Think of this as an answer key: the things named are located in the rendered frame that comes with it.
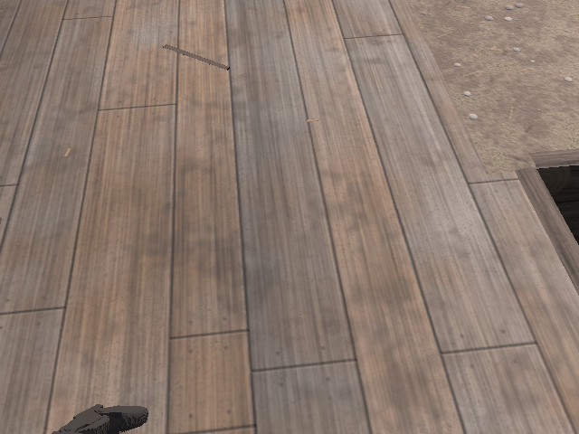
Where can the robot left hand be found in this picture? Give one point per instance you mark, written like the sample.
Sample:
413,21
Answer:
111,420

